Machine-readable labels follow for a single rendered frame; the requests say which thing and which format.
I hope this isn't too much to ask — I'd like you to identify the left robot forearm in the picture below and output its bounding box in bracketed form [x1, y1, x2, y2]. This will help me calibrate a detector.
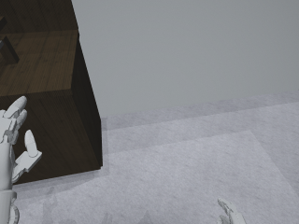
[0, 189, 20, 224]

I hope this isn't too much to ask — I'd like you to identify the robot left hand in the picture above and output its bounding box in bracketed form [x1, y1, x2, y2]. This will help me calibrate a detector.
[0, 95, 42, 191]

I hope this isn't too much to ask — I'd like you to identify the counter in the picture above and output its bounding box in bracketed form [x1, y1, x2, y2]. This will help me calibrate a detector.
[0, 0, 103, 186]

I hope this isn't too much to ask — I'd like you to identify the robot right hand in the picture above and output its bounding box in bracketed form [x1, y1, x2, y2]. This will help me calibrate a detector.
[217, 198, 247, 224]

